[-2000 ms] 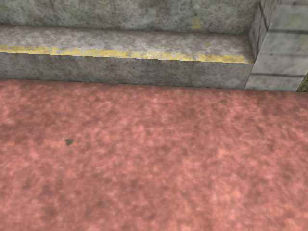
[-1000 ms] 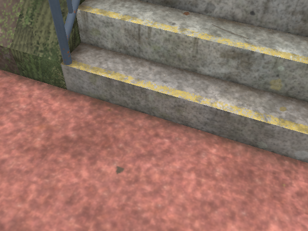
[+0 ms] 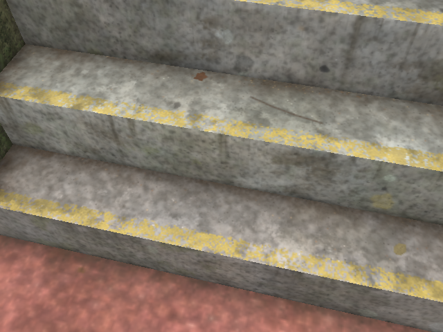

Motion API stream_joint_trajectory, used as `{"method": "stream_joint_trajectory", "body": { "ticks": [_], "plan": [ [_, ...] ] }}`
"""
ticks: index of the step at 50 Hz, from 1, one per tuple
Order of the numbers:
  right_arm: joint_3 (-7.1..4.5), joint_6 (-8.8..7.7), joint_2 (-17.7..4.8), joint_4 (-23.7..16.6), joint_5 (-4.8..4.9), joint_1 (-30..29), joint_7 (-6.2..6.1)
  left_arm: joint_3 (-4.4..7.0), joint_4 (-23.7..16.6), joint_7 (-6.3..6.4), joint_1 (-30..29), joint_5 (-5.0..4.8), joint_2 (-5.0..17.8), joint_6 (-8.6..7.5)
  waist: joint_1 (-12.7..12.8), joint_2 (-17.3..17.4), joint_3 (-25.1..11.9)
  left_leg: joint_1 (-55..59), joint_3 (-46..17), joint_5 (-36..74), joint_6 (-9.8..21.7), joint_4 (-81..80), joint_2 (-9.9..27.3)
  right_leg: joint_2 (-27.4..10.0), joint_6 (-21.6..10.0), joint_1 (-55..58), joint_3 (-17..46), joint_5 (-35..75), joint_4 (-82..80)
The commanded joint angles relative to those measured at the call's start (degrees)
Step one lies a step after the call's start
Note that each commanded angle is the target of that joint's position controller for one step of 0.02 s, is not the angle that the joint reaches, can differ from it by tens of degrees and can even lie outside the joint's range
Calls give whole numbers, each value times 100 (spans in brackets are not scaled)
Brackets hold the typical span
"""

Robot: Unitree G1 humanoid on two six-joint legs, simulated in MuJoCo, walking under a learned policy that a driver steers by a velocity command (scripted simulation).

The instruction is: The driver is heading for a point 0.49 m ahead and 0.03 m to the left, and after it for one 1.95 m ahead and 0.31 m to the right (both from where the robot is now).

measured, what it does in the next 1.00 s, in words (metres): walks ahead: right foot, then left foot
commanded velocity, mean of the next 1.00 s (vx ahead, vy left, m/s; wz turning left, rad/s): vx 0.50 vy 0.00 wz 0.09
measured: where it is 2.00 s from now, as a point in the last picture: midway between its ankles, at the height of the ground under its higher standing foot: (306, 158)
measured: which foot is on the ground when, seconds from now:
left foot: down 0.00-0.40, up 0.42-0.78, down 0.80-1.00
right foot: up 0.00-0.38, down 0.40-0.80, up 0.82-1.00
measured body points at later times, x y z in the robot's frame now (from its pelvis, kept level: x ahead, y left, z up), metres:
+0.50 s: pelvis +0.26 -0.01 +0.01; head +0.29 -0.02 +0.46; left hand +0.32 +0.26 -0.10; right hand +0.38 -0.27 -0.12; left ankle +0.13 +0.06 -0.63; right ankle +0.34 -0.10 -0.72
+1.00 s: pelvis +0.38 +0.04 +0.02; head +0.38 +0.05 +0.47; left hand +0.47 +0.29 -0.12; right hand +0.47 -0.21 -0.11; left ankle +0.38 +0.12 -0.72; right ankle +0.33 -0.07 -0.50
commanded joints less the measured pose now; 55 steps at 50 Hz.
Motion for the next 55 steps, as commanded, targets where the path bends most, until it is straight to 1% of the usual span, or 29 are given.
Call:
{"method": "stream_joint_trajectory", "body": {
  "ticks": [1, 3, 4, 7, 11, 14, 16, 18, 19, 20, 21, 22, 23, 25, 27, 29, 32, 34, 37, 39, 40, 41, 42, 43, 44, 46, 49, 51, 55],
  "plan": [
    [-297, 55, -812, 108, 82, 980, -71, 132, -772, -103, -458, -34, 823, -273, -228, -292, -363, 2415, -3152, 931, 1188, -1787, 2170, -569, 43, -2870, 715, 526, 1148],
    [-207, -21, -620, 124, 106, 789, -97, 102, -793, -114, -394, 155, 703, -40, 66, -255, -148, 1547, -2398, 1931, 912, -1900, 1670, -715, 243, -2260, 644, 492, 541],
    [-207, -78, -677, 151, 131, 825, -84, 84, -812, -129, -340, 195, 616, 68, 126, -103, -198, 1395, -2210, 2296, 871, -1897, 1542, -714, 313, -2115, 576, 484, 306],
    [-268, -175, -950, 218, 132, 967, -76, 41, -1011, -136, -674, 177, 534, 205, 130, 135, -183, 1063, -1830, 2900, 705, -1904, 1193, -659, 518, -2057, 303, 831, -557],
    [-308, -94, -1017, 285, 153, 1262, -111, -35, -1389, -135, -1753, 139, 459, 166, -278, 401, -175, 1235, -1740, 2931, 215, -1685, 862, -464, 607, -2011, 118, 1770, -2123],
    [-339, -47, -1024, 291, 84, 1430, -193, -96, -1471, -80, -1973, 37, 463, 102, -461, 540, -421, 1697, -1942, 3318, 72, -1319, 1008, -277, 521, -1809, 167, 2004, -2641],
    [-306, -63, -918, 250, 10, 1237, -233, -95, -1394, -9, -1663, 31, 541, 73, -268, 599, -525, 1735, -2123, 3591, 49, -947, 1127, -189, 373, -1287, 263, 1685, -2919],
    [-309, -155, -980, 222, 63, 985, -229, 10, -1106, 73, -817, 115, 781, -36, 136, 465, -789, 1761, -2161, 4554, -100, -67, 1037, 15, 170, -256, 242, 1676, -3603],
    [-283, -219, -932, 226, 126, 905, -197, 77, -922, 112, -145, 157, 907, -126, 492, 297, -1022, 1496, -2048, 4184, -174, 783, 800, -164, 27, 629, 318, 1933, -4074],
    [-162, -300, -568, 82, 165, 888, -170, 178, -839, 181, 598, 258, 1265, -179, 752, -206, -1493, 675, -1780, 2246, -297, 2164, 440, -1375, -261, 1743, 1480, 1876, -4198],
    [-39, -268, -4, -25, 223, 1797, -189, 327, -748, 177, 561, 305, 1786, -98, 74, -1583, -1692, -665, -1221, -2033, -475, 3674, -381, -2908, -1291, 2351, 3733, 3565, -4477],
    [-83, -142, -512, 237, -27, 1784, -243, 329, -778, 107, 236, 181, 1303, -30, -2, -484, -1445, -1095, -1242, -1932, -433, 4223, 194, -2852, -1510, 1776, 4048, 1786, -4568],
    [-112, -110, -647, 224, -106, 1289, -175, 215, -885, 37, -133, 98, 792, -29, 65, -6, -870, -1147, -1319, -1390, -457, 4182, 394, -2396, -1354, 1107, 3371, 581, -4871],
    [-89, -116, -562, 9, -165, 721, -47, 140, -761, 14, -292, 25, 542, -38, 2, -310, -200, -1174, -1210, -866, -575, 3826, 603, -1761, -1041, 350, 2394, 1030, -5290],
    [-15, -51, -364, -11, -236, 785, 1, 135, -574, 45, -137, -34, 547, -67, -135, -349, -396, -888, -771, -676, -831, 3937, 624, -1511, -1121, 231, 1732, 3494, -5088],
    [74, -71, -160, -82, -229, 686, 11, 131, -422, 9, -6, -57, 527, -123, -240, -284, -587, -649, -546, -618, -998, 3098, 700, -1315, -1080, 220, 1281, 4923, -4885],
    [208, -71, 40, -214, -129, 255, -49, 186, -441, 16, -132, -49, 672, -84, -203, -725, -568, 160, -291, -569, -1135, 1360, 579, -982, -869, -147, 1005, 4993, -4853],
    [271, -33, 57, -268, 5, 135, -161, 232, -516, -15, -84, 41, 734, -11, -89, -870, -681, 346, -134, -455, -1132, 801, 432, -1059, -813, 49, 1157, 5500, -4568],
    [295, -104, 64, -277, 64, 336, -305, 278, -529, -12, 2, -48, 691, 78, -183, -1010, -859, 886, -89, 63, -997, -86, 469, -1135, -749, 79, 1511, 4587, -4124],
    [191, -194, -157, -94, -39, 1036, -375, 281, -606, -19, -27, -186, 480, 97, -486, -299, -950, 2194, -229, 542, -928, -782, 717, -715, -583, -787, 1412, 3396, -2903],
    [79, -243, -648, -89, -188, 1362, -397, 181, -807, -18, -207, -243, 28, 93, -633, 838, -872, 2798, -1550, 813, -726, -1443, 1942, -100, -305, -1938, 943, 1164, -1434],
    [-109, -100, -1229, -88, -165, 1437, -365, 161, -940, 68, 225, -237, -120, 182, -434, 1868, -1217, 2616, -2738, 700, -60, -1841, 3219, 303, -155, -2543, 279, -1006, 242],
    [-109, -37, -921, -251, -138, 974, -348, 252, -776, 135, 420, -12, 243, 307, -207, 1182, -1042, 1889, -3082, -1314, 460, -2045, 3238, -156, -121, -2714, 369, -911, 1834],
    [-39, -35, -548, -293, -6, 564, -304, 314, -737, 142, 169, 176, 270, 399, -74, 716, -462, 1252, -2702, -2348, 508, -2186, 2870, -279, -95, -3074, 415, -544, 2962],
    [25, -72, -348, -317, -4, 208, -293, 349, -851, 118, -26, 206, 237, 435, 107, 462, -87, 847, -2169, -2112, 338, -2177, 2568, -307, -44, -3377, 454, -223, 3347],
    [71, -200, -212, -130, -85, 360, -339, 351, -950, 71, -189, 146, 130, 474, 189, 175, 125, 658, -1299, -848, 123, -2012, 2193, -381, 59, -3597, 573, 419, 3367],
    [35, -309, -277, 243, -152, 1131, -367, 292, -1314, 97, -722, 90, -150, 517, -22, 178, -324, 1428, -1009, 511, 192, -1604, 2415, -260, 32, -4369, 587, 505, 4318],
    [6, -374, -349, 418, -123, 1510, -382, 261, -1566, 138, -1097, 122, -305, 603, -165, 501, -463, 1767, -1020, 464, 323, -1676, 2625, -133, -27, -4962, 543, 322, 5230],
    [-29, -457, -434, 780, -76, 2016, -357, 163, -2239, 250, -2150, 164, -449, 752, -277, 489, -36, 2408, -1087, -1186, 206, -2160, 2958, -313, -86, -6626, 762, -444, 6305]
  ]
}}
Velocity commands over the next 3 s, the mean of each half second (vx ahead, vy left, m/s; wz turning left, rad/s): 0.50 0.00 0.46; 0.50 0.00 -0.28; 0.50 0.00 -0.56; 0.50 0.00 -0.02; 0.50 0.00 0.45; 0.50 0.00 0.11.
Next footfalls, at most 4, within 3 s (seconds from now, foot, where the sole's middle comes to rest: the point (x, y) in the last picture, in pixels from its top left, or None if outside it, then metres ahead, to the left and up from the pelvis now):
0.40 right None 0.38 -0.09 -0.76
0.80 left None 0.42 0.13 -0.76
1.38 right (306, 240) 0.64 -0.19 -0.56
1.90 left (285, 114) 0.91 -0.13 -0.34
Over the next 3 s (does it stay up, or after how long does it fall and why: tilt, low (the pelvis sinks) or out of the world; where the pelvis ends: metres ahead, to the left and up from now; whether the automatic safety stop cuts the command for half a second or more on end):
stays up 1.23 -0.23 0.70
